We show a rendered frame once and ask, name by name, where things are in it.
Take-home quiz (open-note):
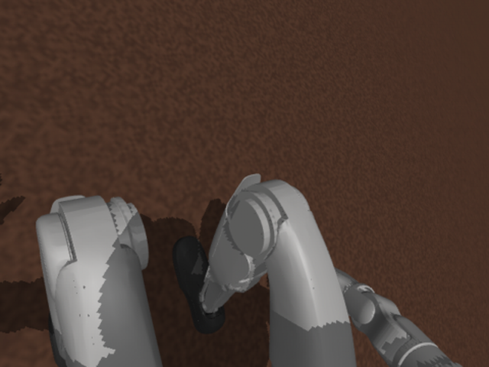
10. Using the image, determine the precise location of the right robot hand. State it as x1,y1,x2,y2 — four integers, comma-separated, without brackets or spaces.
334,267,359,296

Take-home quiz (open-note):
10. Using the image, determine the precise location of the left robot foot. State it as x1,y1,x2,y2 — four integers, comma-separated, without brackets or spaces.
48,312,67,367

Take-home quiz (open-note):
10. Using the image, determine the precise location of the right robot arm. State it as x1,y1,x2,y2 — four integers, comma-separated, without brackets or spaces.
344,283,463,367

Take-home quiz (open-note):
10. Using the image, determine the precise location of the right robot foot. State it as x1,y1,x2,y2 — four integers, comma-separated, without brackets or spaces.
173,236,225,334

